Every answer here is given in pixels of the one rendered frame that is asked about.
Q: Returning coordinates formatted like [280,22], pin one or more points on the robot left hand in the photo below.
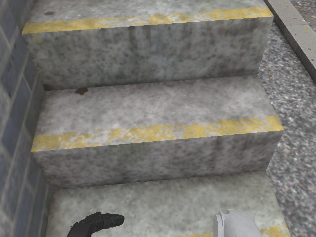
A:
[94,223]

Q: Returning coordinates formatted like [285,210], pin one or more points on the right robot thigh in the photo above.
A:
[234,223]

